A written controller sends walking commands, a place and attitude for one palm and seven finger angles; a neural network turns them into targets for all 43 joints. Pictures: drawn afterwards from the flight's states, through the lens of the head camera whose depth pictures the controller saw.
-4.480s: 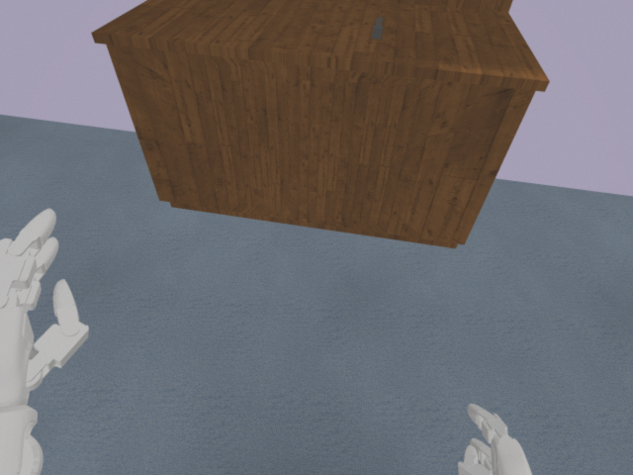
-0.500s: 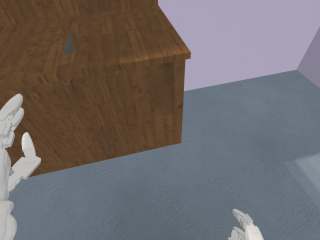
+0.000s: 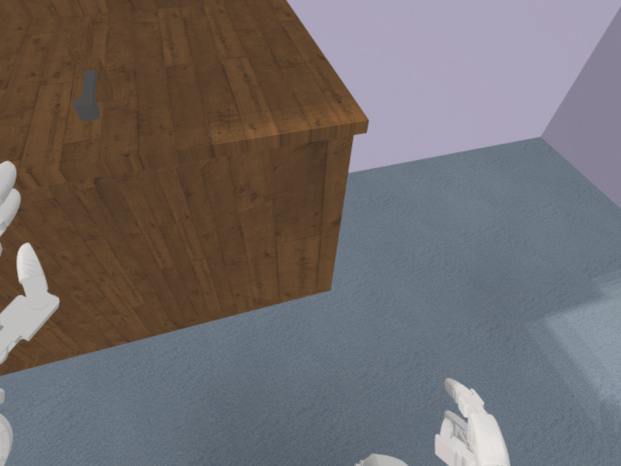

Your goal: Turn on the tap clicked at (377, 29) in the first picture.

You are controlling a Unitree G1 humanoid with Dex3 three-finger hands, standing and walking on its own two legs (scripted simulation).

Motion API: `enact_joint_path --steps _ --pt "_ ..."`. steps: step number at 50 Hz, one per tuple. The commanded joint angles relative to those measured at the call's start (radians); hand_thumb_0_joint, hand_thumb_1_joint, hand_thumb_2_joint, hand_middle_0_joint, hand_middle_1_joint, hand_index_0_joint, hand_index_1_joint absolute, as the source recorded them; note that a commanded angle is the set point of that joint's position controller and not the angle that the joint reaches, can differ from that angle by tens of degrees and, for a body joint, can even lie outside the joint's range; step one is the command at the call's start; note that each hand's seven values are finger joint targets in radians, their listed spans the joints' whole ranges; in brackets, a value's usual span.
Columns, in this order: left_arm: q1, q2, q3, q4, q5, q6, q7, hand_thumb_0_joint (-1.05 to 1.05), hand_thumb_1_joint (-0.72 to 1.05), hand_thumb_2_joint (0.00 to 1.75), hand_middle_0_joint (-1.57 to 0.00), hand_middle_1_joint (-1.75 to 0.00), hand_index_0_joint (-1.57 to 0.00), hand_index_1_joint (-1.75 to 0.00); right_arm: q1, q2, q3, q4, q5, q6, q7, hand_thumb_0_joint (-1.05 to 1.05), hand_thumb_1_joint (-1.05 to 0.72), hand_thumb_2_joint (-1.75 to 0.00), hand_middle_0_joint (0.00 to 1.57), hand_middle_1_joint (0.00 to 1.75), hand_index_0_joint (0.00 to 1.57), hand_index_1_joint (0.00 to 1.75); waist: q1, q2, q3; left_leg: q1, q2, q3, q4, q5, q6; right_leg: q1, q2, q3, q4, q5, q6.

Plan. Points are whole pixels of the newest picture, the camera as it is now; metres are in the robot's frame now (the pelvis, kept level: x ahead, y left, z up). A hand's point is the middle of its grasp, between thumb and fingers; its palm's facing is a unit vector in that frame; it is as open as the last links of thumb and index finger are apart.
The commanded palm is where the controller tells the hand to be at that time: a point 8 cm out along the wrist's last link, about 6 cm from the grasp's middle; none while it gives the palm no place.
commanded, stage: take the last steps up to it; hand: left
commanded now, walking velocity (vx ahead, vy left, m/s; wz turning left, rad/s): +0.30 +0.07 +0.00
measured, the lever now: (87, 108) +0.62 +0.40 +0.10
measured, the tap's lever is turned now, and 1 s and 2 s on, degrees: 0 0 0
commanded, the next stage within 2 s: come to a stop and stand still in 0.66 s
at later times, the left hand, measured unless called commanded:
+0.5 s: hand (88, 209) +0.33 +0.25 +0.18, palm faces +0.41 -0.82 -0.40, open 7.4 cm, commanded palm +0.28 +0.30 +0.18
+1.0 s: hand (138, 167) +0.41 +0.23 +0.17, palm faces +0.37 -0.81 -0.45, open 7.4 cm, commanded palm +0.35 +0.28 +0.18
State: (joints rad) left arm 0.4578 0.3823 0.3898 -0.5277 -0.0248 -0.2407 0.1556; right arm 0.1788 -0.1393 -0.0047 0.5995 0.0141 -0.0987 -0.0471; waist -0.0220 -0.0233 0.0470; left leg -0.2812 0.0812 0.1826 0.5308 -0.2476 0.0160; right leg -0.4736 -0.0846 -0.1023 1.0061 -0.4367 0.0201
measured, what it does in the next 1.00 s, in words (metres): walks ahead: right foot, then left foot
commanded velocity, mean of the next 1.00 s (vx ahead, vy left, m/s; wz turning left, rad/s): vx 0.11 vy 0.06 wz -0.01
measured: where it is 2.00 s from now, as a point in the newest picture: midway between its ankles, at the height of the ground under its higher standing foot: outside the picture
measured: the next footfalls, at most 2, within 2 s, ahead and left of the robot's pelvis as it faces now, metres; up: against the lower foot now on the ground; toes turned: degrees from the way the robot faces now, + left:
right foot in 0.14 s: +0.12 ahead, -0.12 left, +0.00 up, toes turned -9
left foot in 0.46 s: +0.20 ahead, +0.14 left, +0.00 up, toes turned +10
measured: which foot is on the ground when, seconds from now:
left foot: down 0.00-0.14, up 0.16-0.44, down 0.46-0.78, up 0.80-1.00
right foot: up 0.00-0.12, down 0.14-0.46, up 0.48-0.74, down 0.76-1.00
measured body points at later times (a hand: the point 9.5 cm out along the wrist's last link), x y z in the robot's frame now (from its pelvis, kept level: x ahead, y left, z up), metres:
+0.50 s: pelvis +0.12 +0.02 -0.01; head +0.14 +0.03 +0.44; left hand +0.30 +0.29 +0.20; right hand +0.28 -0.25 -0.08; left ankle +0.16 +0.13 -0.74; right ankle +0.08 -0.11 -0.72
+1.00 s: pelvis +0.19 +0.00 +0.00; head +0.22 -0.01 +0.45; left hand +0.39 +0.27 +0.19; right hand +0.35 -0.24 -0.10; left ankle +0.20 +0.12 -0.71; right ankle +0.20 -0.09 -0.73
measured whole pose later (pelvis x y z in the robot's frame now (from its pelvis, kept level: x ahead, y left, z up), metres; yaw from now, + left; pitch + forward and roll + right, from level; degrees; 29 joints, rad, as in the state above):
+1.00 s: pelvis +0.19 +0.00 +0.00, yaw +0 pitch -1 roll +1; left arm 0.49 0.34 0.35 -0.51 -0.02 -0.20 0.16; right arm 0.16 -0.22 0.00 0.60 0.00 -0.04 -0.07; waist -0.02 0.00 0.09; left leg -0.32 0.02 0.07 0.70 -0.36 -0.04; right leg -0.25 -0.04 -0.13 0.53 -0.27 -0.05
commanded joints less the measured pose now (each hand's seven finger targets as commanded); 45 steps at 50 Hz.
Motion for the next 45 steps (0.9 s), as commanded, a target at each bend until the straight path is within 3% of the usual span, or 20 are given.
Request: enact_joint_path --steps 1,5,6,7,8,9,11,14,20,22,23,24,26,30,36,37,39,40,42,45 --pt "0.014 0.149 0.106 -0.216 -0.002 -0.063 0.016 0.0 0.9 0.9 -0.2 -0.3 -0.2 -0.3 -0.036 -0.168 -0.046 -0.119 -0.006 -0.059 -0.014 0.0 -0.9 -0.9 0.2 0.3 0.2 0.3 0.016 0.253 -0.13 0.059 0.21 -0.166 -0.225 0.108 0.133 0.107 0.024 -0.066 -0.262 0.075 0.011" --pt "-0.041 0.139 0.098 -0.112 0.005 -0.041 0.018 0.0 0.9 0.9 -0.2 -0.3 -0.2 -0.3 -0.045 -0.166 -0.044 -0.11 -0.005 -0.041 -0.029 0.0 -0.9 -0.9 0.2 0.3 0.2 0.3 0.025 0.138 -0.132 -0.05 0.16 -0.113 -0.036 -0.062 0.073 0.34 0.041 -0.072 -0.509 0.141 -0.005" --pt "-0.06 0.146 0.09 -0.09 0.011 -0.037 0.017 0.0 0.9 0.9 -0.2 -0.3 -0.2 -0.3 -0.04 -0.151 -0.041 -0.114 -0.003 -0.035 -0.031 0.0 -0.9 -0.9 0.2 0.3 0.2 0.3 0.026 0.001 -0.13 -0.142 0.091 -0.062 0.15 -0.132 0.048 0.398 -0.048 0.094 -0.592 0.093 -0.058" --pt "-0.085 0.181 0.107 -0.087 0.012 -0.037 0.021 0.0 0.9 0.9 -0.2 -0.3 -0.2 -0.3 -0.051 -0.128 -0.032 -0.123 -0.003 -0.031 -0.028 0.0 -0.9 -0.9 0.2 0.3 0.2 0.3 0.025 -0.239 -0.117 -0.337 -0.024 -0.015 0.402 -0.253 0.004 0.478 -0.253 0.473 -0.702 0.116 -0.16" --pt "-0.117 0.19 0.123 -0.076 -0.005 -0.035 0.019 0.0 0.9 0.9 -0.2 -0.3 -0.2 -0.3 -0.067 -0.156 -0.044 -0.12 -0.007 -0.039 -0.018 0.0 -0.9 -0.9 0.2 0.3 0.2 0.3 0.047 -0.313 -0.114 -0.411 -0.034 -0.111 0.594 -0.299 -0.017 0.465 -0.358 0.636 -0.773 0.067 -0.221" --pt "-0.135 0.181 0.104 -0.095 -0.004 -0.045 0.013 0.0 0.9 0.9 -0.2 -0.3 -0.2 -0.3 -0.065 -0.16 -0.047 -0.105 -0.009 -0.04 -0.011 0.0 -0.9 -0.9 0.2 0.3 0.2 0.3 0.031 -0.259 -0.087 -0.439 -0.009 -0.191 0.69 -0.239 -0.026 0.441 -0.368 0.624 -0.781 0.054 -0.244" --pt "-0.142 0.179 0.103 -0.143 0.007 -0.06 0.006 0.0 0.9 0.9 -0.2 -0.3 -0.2 -0.3 -0.08 -0.15 -0.031 -0.084 -0.007 -0.018 -0.008 0.0 -0.9 -0.9 0.2 0.3 0.2 0.3 0.027 -0.093 -0.084 -0.405 0.035 -0.203 0.661 -0.183 -0.036 0.395 -0.322 0.405 -0.73 0.21 -0.224" --pt "-0.061 0.156 0.095 -0.169 0.016 -0.073 0.016 0.0 0.9 0.9 -0.2 -0.3 -0.2 -0.3 -0.082 -0.141 -0.026 -0.098 -0.015 -0.01 -0.013 0.0 -0.9 -0.9 0.2 0.3 0.2 0.3 0.023 -0.105 -0.121 -0.241 0.031 -0.123 0.377 -0.123 -0.03 0.353 -0.242 0.158 -0.672 0.458 -0.17" --pt "-0.027 0.16 0.113 -0.23 0.004 -0.059 0.042 0.0 0.9 0.9 -0.2 -0.3 -0.2 -0.3 -0.044 -0.142 -0.046 -0.142 -0.02 -0.012 -0.026 0.0 -0.9 -0.9 0.2 0.3 0.2 0.3 0.028 -0.068 -0.153 0.045 -0.052 0.013 -0.036 0.056 -0.024 0.33 -0.155 0.091 -0.569 0.302 -0.116" --pt "-0.067 0.155 0.097 -0.248 0.0 -0.067 0.041 0.0 0.9 0.9 -0.2 -0.3 -0.2 -0.3 -0.022 -0.179 -0.065 -0.154 -0.006 -0.017 -0.037 0.0 -0.9 -0.9 0.2 0.3 0.2 0.3 0.007 0.145 -0.164 0.217 0.067 -0.157 -0.134 0.108 0.035 0.18 -0.058 0.031 -0.316 0.198 -0.055" --pt "-0.093 0.151 0.095 -0.259 -0.004 -0.073 0.039 0.0 0.9 0.9 -0.2 -0.3 -0.2 -0.3 -0.021 -0.198 -0.073 -0.16 0.0 -0.02 -0.032 0.0 -0.9 -0.9 0.2 0.3 0.2 0.3 0.008 0.321 -0.181 0.33 0.244 -0.421 -0.169 0.276 0.123 -0.016 0.041 -0.023 -0.102 -0.083 -0.011" --pt "-0.066 0.173 0.107 -0.182 -0.001 -0.078 0.032 0.0 0.9 0.9 -0.2 -0.3 -0.2 -0.3 -0.031 -0.177 -0.059 -0.151 -0.01 -0.025 -0.032 0.0 -0.9 -0.9 0.2 0.3 0.2 0.3 0.004 0.365 -0.171 0.284 0.332 -0.565 -0.241 0.222 0.2 -0.084 0.055 0.031 0.082 -0.218 -0.016" --pt "-0.105 0.178 0.103 -0.217 -0.004 -0.081 0.022 0.0 0.9 0.9 -0.2 -0.3 -0.2 -0.3 -0.038 -0.164 -0.058 -0.136 -0.003 -0.038 -0.025 0.0 -0.9 -0.9 0.2 0.3 0.2 0.3 0.011 0.276 -0.129 0.275 0.323 -0.52 -0.204 0.25 0.234 -0.169 0.003 0.096 0.107 -0.136 -0.014" --pt "-0.004 0.117 0.061 -0.238 -0.007 -0.057 0.011 0.0 0.9 0.9 -0.2 -0.3 -0.2 -0.3 -0.023 -0.176 -0.057 -0.127 -0.001 -0.054 -0.005 0.0 -0.9 -0.9 0.2 0.3 0.2 0.3 0.017 0.259 -0.143 0.163 0.206 -0.232 -0.184 0.353 0.152 0.006 0.023 0.007 -0.135 0.033 -0.001" --pt "-0.036 0.157 0.1 -0.165 -0.004 -0.027 0.022 0.0 0.9 0.9 -0.2 -0.3 -0.2 -0.3 -0.041 -0.165 -0.032 -0.133 -0.006 -0.045 -0.022 0.0 -0.9 -0.9 0.2 0.3 0.2 0.3 0.021 0.188 -0.145 0.042 0.177 -0.148 -0.091 0.13 0.075 0.279 0.072 -0.065 -0.493 0.151 -0.002" --pt "-0.056 0.155 0.095 -0.146 0.0 -0.025 0.022 0.0 0.9 0.9 -0.2 -0.3 -0.2 -0.3 -0.048 -0.162 -0.031 -0.13 -0.004 -0.037 -0.025 0.0 -0.9 -0.9 0.2 0.3 0.2 0.3 0.021 0.131 -0.135 -0.024 0.153 -0.131 -0.022 0.05 0.055 0.349 0.043 -0.017 -0.553 0.194 -0.017" --pt "-0.09 0.185 0.111 -0.107 -0.002 -0.017 0.023 0.0 0.9 0.9 -0.2 -0.3 -0.2 -0.3 -0.037 -0.131 -0.018 -0.137 -0.007 -0.031 -0.022 0.0 -0.9 -0.9 0.2 0.3 0.2 0.3 0.012 -0.18 -0.127 -0.203 -0.04 -0.032 0.25 -0.207 -0.027 0.404 -0.207 0.394 -0.66 0.386 -0.134" --pt "-0.09 0.177 0.105 -0.102 -0.015 -0.013 0.018 0.0 0.9 0.9 -0.2 -0.3 -0.2 -0.3 -0.046 -0.154 -0.039 -0.137 -0.008 -0.033 -0.011 0.0 -0.9 -0.9 0.2 0.3 0.2 0.3 0.033 -0.275 -0.13 -0.236 -0.058 -0.1 0.433 -0.286 -0.039 0.412 -0.296 0.506 -0.708 0.499 -0.193" --pt "-0.084 0.173 0.105 -0.117 -0.014 -0.019 0.023 0.0 0.9 0.9 -0.2 -0.3 -0.2 -0.3 -0.07 -0.126 -0.01 -0.123 -0.003 -0.027 -0.002 0.0 -0.9 -0.9 0.2 0.3 0.2 0.3 0.02 -0.171 -0.136 -0.253 -0.029 -0.2 0.523 -0.265 -0.05 0.438 -0.305 0.392 -0.639 0.795 -0.219" --pt "0.002 0.148 0.102 -0.13 0.003 -0.028 0.028 0.0 0.9 0.9 -0.2 -0.3 -0.2 -0.3 -0.097 -0.117 0.002 -0.132 -0.014 -0.004 -0.02 0.0 -0.9 -0.9 0.2 0.3 0.2 0.3 0.026 -0.142 -0.18 -0.14 -0.047 -0.136 0.3 -0.192 -0.053 0.464 -0.199 0.152 -0.56 1.007 -0.14"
